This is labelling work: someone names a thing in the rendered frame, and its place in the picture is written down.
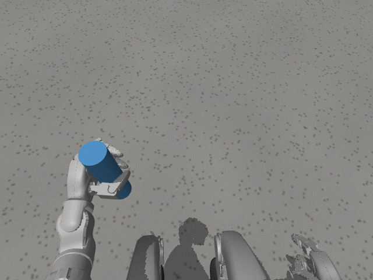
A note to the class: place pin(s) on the can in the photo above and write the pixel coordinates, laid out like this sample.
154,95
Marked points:
98,160

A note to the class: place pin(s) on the left robot arm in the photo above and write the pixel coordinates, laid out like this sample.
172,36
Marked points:
75,256

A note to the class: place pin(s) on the right robot hand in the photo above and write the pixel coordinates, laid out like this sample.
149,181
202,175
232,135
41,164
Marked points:
318,267

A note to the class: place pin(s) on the left robot hand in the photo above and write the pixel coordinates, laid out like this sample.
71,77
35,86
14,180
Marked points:
82,184

